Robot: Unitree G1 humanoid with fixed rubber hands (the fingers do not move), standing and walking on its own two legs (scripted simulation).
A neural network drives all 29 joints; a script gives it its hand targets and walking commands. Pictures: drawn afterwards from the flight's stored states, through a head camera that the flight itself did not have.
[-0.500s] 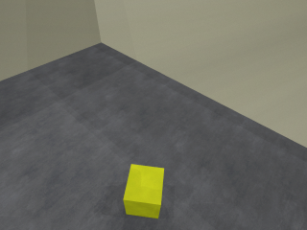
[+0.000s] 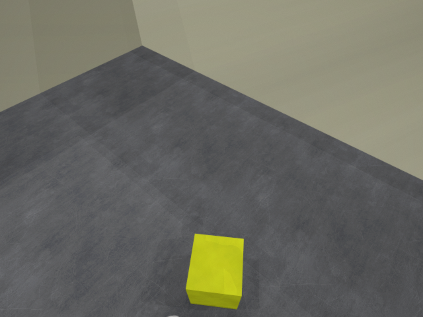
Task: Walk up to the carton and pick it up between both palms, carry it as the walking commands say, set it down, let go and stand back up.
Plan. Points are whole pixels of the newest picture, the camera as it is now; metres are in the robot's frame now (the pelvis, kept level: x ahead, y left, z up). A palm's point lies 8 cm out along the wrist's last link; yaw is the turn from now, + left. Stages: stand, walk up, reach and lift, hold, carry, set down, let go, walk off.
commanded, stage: walk up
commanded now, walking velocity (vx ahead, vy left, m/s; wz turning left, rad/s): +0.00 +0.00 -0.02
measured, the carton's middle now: (216, 272) +0.39 +0.01 -0.65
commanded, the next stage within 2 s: stand in 0.52 s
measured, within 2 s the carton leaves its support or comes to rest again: neither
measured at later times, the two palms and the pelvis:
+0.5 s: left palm out of the picture +0.01 +0.25 -0.14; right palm out of the picture +0.00 -0.22 -0.15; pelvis -0.02 +0.02 +0.00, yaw -1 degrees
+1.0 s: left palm out of the picture -0.05 +0.24 -0.14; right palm out of the picture -0.03 -0.18 -0.14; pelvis -0.02 +0.03 +0.00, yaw -2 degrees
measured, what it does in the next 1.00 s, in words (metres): steps on the spot: left foot, then right foot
